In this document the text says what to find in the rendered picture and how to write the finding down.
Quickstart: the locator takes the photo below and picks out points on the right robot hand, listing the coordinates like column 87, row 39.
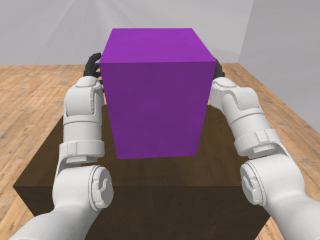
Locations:
column 218, row 71

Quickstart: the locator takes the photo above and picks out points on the right robot upper arm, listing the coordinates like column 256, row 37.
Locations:
column 275, row 183

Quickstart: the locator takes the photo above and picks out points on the left robot upper arm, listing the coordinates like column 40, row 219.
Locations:
column 79, row 195

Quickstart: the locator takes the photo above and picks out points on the left robot forearm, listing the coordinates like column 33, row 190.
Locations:
column 82, row 121

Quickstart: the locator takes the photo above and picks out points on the right robot forearm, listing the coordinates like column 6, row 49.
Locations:
column 252, row 133

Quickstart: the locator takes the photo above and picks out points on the carton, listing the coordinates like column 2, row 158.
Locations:
column 157, row 83

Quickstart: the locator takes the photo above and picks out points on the pedestal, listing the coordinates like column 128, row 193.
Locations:
column 197, row 197

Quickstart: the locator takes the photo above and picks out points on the left robot hand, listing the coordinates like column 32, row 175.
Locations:
column 91, row 67

